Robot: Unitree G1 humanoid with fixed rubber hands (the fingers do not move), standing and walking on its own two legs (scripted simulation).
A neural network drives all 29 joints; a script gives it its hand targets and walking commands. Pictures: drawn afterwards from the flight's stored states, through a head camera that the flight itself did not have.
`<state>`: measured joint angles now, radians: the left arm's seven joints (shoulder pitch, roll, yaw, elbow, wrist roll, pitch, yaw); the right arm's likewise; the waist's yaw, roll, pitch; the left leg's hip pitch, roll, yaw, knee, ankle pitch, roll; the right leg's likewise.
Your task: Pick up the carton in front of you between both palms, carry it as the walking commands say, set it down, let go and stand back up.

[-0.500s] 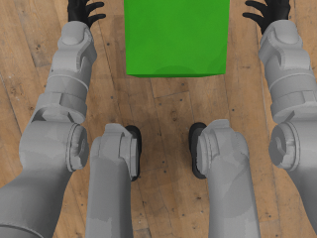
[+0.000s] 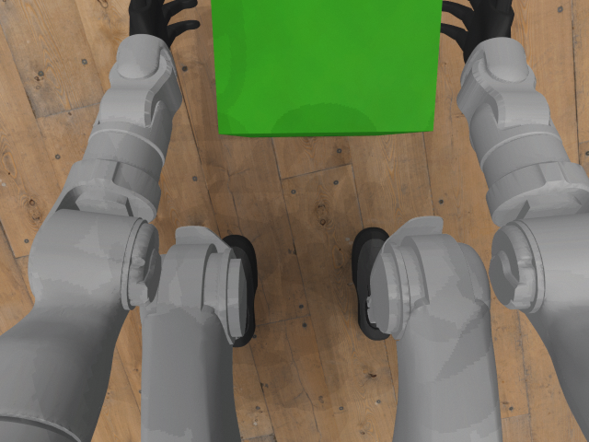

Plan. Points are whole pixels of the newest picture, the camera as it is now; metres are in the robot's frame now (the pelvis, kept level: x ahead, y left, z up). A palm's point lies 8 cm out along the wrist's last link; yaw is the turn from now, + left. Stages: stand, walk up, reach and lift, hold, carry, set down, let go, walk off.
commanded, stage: reach and lift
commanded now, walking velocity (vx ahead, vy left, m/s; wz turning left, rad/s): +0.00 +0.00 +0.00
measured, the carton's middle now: (317, 53) +0.51 -0.03 -0.24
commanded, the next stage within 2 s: none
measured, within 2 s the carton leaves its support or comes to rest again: leaves its support in 0.48 s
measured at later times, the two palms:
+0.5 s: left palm (174, 26) +0.53 +0.13 -0.17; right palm (461, 27) +0.52 -0.17 -0.17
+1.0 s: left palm out of the picture +0.49 +0.13 +0.03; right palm out of the picture +0.47 -0.17 +0.03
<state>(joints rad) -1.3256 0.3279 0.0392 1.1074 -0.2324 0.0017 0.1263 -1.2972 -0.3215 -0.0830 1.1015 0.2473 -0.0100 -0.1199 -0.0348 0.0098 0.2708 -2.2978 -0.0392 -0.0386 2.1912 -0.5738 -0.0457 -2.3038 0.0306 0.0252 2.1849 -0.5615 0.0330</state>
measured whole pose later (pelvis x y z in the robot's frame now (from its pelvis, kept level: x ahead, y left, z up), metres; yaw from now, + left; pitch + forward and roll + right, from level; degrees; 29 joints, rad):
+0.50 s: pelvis -0.01 +0.00 +0.00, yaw +0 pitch +37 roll +0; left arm -1.42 0.25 0.12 1.16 -0.14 0.07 0.18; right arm -1.39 -0.26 -0.14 1.14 0.17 0.08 -0.15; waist -0.03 0.02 0.29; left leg -2.29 -0.07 -0.05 2.20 -0.56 -0.05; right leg -2.29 0.04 0.03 2.19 -0.55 0.04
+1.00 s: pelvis -0.01 +0.00 +0.09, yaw +0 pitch +42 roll +0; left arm -1.08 0.02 0.45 0.82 0.18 0.30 0.09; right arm -1.05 -0.04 -0.46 0.79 -0.18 0.32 -0.06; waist -0.03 0.02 -0.14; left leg -2.09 -0.12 -0.08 1.87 -0.51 -0.07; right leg -2.09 0.10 0.08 1.86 -0.50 0.07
